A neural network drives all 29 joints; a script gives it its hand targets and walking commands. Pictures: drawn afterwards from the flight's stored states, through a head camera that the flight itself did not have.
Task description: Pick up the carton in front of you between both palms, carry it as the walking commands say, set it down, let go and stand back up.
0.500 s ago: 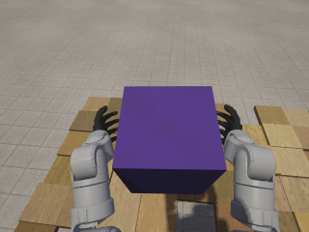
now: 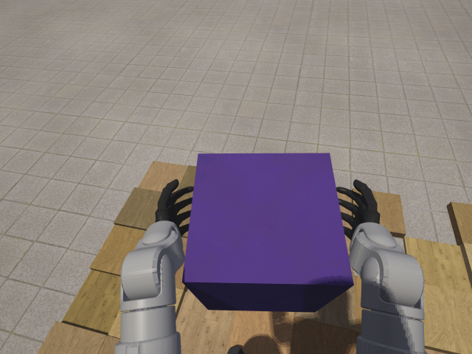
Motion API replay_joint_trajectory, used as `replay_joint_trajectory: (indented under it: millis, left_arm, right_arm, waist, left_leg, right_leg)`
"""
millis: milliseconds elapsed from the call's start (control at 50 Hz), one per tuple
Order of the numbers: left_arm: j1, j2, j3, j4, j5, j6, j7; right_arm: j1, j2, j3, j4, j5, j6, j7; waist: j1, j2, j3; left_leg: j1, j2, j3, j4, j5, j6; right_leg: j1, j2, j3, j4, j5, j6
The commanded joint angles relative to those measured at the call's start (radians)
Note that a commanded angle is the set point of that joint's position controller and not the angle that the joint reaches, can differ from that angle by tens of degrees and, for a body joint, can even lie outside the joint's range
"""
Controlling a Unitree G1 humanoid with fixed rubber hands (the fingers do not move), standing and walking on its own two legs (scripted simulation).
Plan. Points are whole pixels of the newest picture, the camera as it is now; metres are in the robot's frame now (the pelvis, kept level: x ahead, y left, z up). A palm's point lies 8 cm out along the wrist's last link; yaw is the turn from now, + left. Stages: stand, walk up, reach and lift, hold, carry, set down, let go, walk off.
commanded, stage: carry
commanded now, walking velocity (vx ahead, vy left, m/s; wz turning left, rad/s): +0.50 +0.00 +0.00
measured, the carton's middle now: (261, 240) +0.32 +0.01 +0.01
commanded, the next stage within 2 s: none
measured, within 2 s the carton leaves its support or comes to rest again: neither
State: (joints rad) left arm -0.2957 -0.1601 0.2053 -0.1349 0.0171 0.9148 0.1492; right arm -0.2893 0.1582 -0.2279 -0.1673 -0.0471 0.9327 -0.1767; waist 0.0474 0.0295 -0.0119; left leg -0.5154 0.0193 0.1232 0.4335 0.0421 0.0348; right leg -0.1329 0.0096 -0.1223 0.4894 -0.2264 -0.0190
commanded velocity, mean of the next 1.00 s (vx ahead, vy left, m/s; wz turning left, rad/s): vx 0.50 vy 0.00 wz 0.00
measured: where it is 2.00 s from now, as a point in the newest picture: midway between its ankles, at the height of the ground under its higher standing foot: (268, 168)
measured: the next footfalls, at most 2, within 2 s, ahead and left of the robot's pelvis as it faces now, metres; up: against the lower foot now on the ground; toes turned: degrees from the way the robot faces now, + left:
left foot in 0.04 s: +0.18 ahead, +0.09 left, -0.02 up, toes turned +5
right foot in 0.44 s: +0.47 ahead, -0.14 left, -0.02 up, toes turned -7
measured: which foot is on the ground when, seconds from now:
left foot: up 0.00-0.02, down 0.04-0.46, up 0.48-0.90, down 0.92-1.00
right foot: down 0.00-0.02, up 0.04-0.42, down 0.44-0.94, up 0.96-1.00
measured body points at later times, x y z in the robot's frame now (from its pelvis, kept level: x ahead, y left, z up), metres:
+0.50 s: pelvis +0.34 -0.05 -0.03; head +0.36 -0.06 +0.42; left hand +0.68 +0.10 +0.05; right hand +0.68 -0.21 +0.05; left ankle +0.17 +0.08 -0.69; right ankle +0.44 -0.13 -0.75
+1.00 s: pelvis +0.67 -0.02 -0.04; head +0.66 +0.00 +0.41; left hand +0.97 +0.13 +0.05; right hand +0.96 -0.17 +0.06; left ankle +0.74 +0.04 -0.77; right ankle +0.48 -0.13 -0.69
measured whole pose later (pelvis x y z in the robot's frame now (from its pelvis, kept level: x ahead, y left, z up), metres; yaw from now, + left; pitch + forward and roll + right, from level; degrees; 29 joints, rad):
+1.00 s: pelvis +0.67 -0.02 -0.04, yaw -2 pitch +4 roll -1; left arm -0.17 -0.14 0.15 -0.29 0.01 1.07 0.17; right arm -0.19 0.14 -0.14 -0.27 -0.02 1.06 -0.17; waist 0.00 -0.02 -0.13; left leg -0.41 0.00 0.19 0.49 -0.20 0.18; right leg -0.23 -0.02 -0.05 0.99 -0.49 -0.06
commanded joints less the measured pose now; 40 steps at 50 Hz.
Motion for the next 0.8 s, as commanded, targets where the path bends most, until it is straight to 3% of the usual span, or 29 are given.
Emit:
replay_joint_trajectory:
  millis: [0,20,40,60,80,120,160,200,280,340,380,400,420,440,460,480,500,520,560,640,780]
  left_arm:
    - [-0.547,-0.666,-0.628,-0.125,-0.145,-0.01,0.019]
    - [-0.55,-0.629,-0.6,-0.111,-0.13,0.009,0.03]
    - [-0.546,-0.589,-0.585,-0.053,-0.123,0.028,0.045]
    - [-0.488,-0.577,-0.564,-0.028,-0.123,0.039,0.053]
    - [-0.52,-0.552,-0.538,-0.053,-0.129,0.05,0.061]
    - [-0.583,-0.586,-0.499,-0.04,-0.119,0.062,0.069]
    - [-0.603,-0.602,-0.467,-0.009,-0.088,0.062,0.067]
    - [-0.619,-0.624,-0.462,0.019,-0.065,0.061,0.061]
    - [-0.626,-0.687,-0.486,0.03,-0.065,0.049,0.042]
    - [-0.636,-0.693,-0.505,0.015,-0.077,0.041,0.035]
    - [-0.614,-0.68,-0.512,0.016,-0.081,0.039,0.035]
    - [-0.582,-0.669,-0.507,0.03,-0.077,0.038,0.036]
    - [-0.542,-0.662,-0.5,0.036,-0.068,0.038,0.036]
    - [-0.581,-0.627,-0.495,0.035,-0.066,0.034,0.046]
    - [-0.531,-0.664,-0.51,0.051,-0.081,0.032,0.048]
    - [-0.561,-0.68,-0.518,0.012,-0.096,0.025,0.041]
    - [-0.597,-0.712,-0.542,-0.016,-0.122,0.018,0.03]
    - [-0.63,-0.736,-0.565,-0.049,-0.143,0.009,0.018]
    - [-0.655,-0.759,-0.589,-0.081,-0.167,-0.009,0.0]
    - [-0.603,-0.721,-0.613,-0.105,-0.177,-0.024,-0.008]
    - [-0.436,-0.653,-0.616,-0.154,-0.164,0.024,0.012]
  right_arm:
    - [-0.501,0.649,0.596,-0.088,0.119,-0.017,-0.007]
    - [-0.479,0.596,0.567,-0.057,0.107,-0.008,-0.016]
    - [-0.485,0.528,0.539,-0.035,0.096,0.007,-0.027]
    - [-0.526,0.492,0.543,-0.034,0.109,0.017,-0.044]
    - [-0.506,0.535,0.548,-0.012,0.14,0.023,-0.046]
    - [-0.596,0.603,0.571,-0.027,0.186,0.03,-0.035]
    - [-0.673,0.652,0.593,-0.023,0.21,0.03,-0.02]
    - [-0.696,0.686,0.603,0.007,0.213,0.029,-0.008]
    - [-0.693,0.746,0.624,0.025,0.2,0.019,0.007]
    - [-0.68,0.742,0.626,0.02,0.192,0.01,0.007]
    - [-0.651,0.729,0.623,0.019,0.181,0.009,0.0]
    - [-0.635,0.722,0.62,0.025,0.172,0.011,-0.004]
    - [-0.636,0.712,0.616,0.024,0.165,0.013,-0.008]
    - [-0.607,0.726,0.617,0.03,0.167,0.018,-0.008]
    - [-0.618,0.71,0.61,0.011,0.167,0.016,-0.012]
    - [-0.648,0.746,0.612,0.018,0.169,0.012,-0.015]
    - [-0.647,0.764,0.605,0.023,0.168,0.006,-0.014]
    - [-0.639,0.785,0.606,0.022,0.164,0.001,-0.012]
    - [-0.63,0.802,0.614,0.012,0.151,-0.011,-0.008]
    - [-0.588,0.76,0.628,-0.025,0.128,-0.028,-0.019]
    - [-0.453,0.668,0.63,-0.114,0.145,0.022,-0.016]
  waist:
    - [-0.087,-0.035,-0.463]
    - [-0.088,0.138,-0.471]
    - [-0.092,0.152,-0.447]
    - [-0.125,0.208,-0.534]
    - [-0.122,0.155,-0.503]
    - [-0.106,0.032,-0.424]
    - [-0.096,0.027,-0.392]
    - [-0.107,0.054,-0.341]
    - [-0.114,0.084,-0.314]
    - [-0.111,0.125,-0.323]
    - [-0.074,0.115,-0.375]
    - [-0.038,0.079,-0.435]
    - [-0.002,-0.008,-0.511]
    - [-0.024,-0.298,-0.626]
    - [-0.006,-0.316,-0.575]
    - [-0.01,-0.248,-0.531]
    - [-0.01,-0.125,-0.508]
    - [-0.016,-0.086,-0.477]
    - [-0.023,-0.126,-0.478]
    - [-0.018,-0.174,-0.468]
    - [0.014,-0.157,-0.346]
  left_leg:
    - [0.616,0.036,-0.036,-0.052,0.118,0.041]
    - [0.759,0.226,-0.285,0.025,0.412,0.08]
    - [0.845,0.322,-0.43,0.1,0.698,0.165]
    - [0.926,0.404,-0.535,0.084,0.335,0.314]
    - [0.822,0.363,-0.564,0.023,0.047,0.301]
    - [0.67,0.308,-0.499,-0.04,-0.06,0.251]
    - [0.561,0.281,-0.436,-0.084,-0.15,0.229]
    - [0.509,0.27,-0.378,-0.141,-0.164,0.214]
    - [0.462,0.182,-0.179,-0.122,0.105,0.137]
    - [0.521,0.172,-0.12,-0.069,0.221,0.09]
    - [0.538,0.15,-0.058,0.085,0.401,0.041]
    - [0.476,0.116,-0.011,0.238,0.38,0.006]
    - [0.319,0.098,-0.012,0.447,0.11,-0.015]
    - [-0.008,-0.024,-0.045,0.739,-0.302,-0.055]
    - [-0.157,-0.064,-0.102,0.841,-0.537,-0.048]
    - [-0.199,-0.019,-0.143,0.876,-0.523,-0.023]
    - [-0.199,0.005,-0.145,0.846,-0.476,-0.021]
    - [-0.19,0.032,-0.142,0.783,-0.436,-0.019]
    - [-0.14,0.05,-0.128,0.657,-0.399,-0.035]
    - [-0.163,0.036,-0.069,0.484,-0.323,-0.051]
    - [-0.114,0.012,0.003,0.113,-0.03,-0.048]
  right_leg:
    - [-0.147,-0.082,0.012,0.293,0.336,-0.042]
    - [-0.355,0.017,-0.017,0.489,-0.213,-0.022]
    - [-0.512,0.052,0.06,0.665,-0.352,-0.029]
    - [-0.675,0.021,0.129,0.86,-0.365,-0.025]
    - [-0.727,-0.04,0.176,0.856,-0.32,-0.045]
    - [-0.716,-0.074,0.169,0.764,-0.203,-0.034]
    - [-0.673,-0.088,0.146,0.68,-0.136,-0.015]
    - [-0.674,-0.111,0.129,0.559,-0.051,0.009]
    - [-0.481,-0.055,0.031,0.221,0.098,0.006]
    - [-0.393,-0.027,-0.006,0.084,0.18,-0.022]
    - [-0.217,0.013,-0.05,-0.027,0.213,-0.042]
    - [-0.017,0.023,-0.065,-0.059,0.21,-0.044]
    - [0.198,-0.109,0.094,-0.037,0.149,-0.059]
    - [0.475,-0.4,0.592,-0.053,0.155,-0.214]
    - [0.464,-0.392,0.696,-0.138,0.166,-0.235]
    - [0.422,-0.365,0.598,-0.116,0.234,-0.218]
    - [0.369,-0.352,0.517,-0.106,0.34,-0.197]
    - [0.314,-0.337,0.438,-0.111,0.424,-0.176]
    - [0.275,-0.3,0.329,-0.148,0.439,-0.15]
    - [0.302,-0.261,0.228,-0.166,0.494,-0.175]
    - [0.31,-0.199,0.103,-0.157,0.612,-0.152]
